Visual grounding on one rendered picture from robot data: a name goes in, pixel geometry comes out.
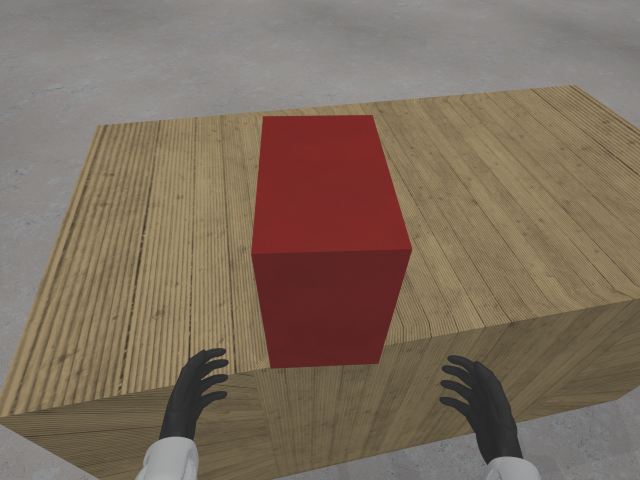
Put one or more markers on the left robot hand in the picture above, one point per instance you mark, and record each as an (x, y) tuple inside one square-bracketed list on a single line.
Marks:
[(186, 403)]

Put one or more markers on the robot left forearm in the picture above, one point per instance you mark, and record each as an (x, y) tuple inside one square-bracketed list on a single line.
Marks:
[(171, 458)]

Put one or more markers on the robot right forearm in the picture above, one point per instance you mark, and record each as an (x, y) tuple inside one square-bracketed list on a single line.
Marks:
[(510, 468)]

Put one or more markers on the pedestal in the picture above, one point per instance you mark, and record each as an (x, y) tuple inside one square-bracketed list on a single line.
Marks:
[(522, 208)]

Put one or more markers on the right robot hand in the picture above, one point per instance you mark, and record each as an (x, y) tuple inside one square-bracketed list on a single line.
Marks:
[(489, 412)]

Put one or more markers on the carton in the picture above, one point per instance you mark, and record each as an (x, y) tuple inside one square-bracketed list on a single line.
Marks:
[(330, 247)]

